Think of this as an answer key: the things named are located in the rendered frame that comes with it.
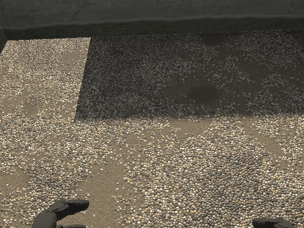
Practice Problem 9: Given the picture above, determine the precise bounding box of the robot right hand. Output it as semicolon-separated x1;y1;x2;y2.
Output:
252;218;296;228

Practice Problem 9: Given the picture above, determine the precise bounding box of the robot left hand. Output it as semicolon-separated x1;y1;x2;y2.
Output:
31;199;89;228

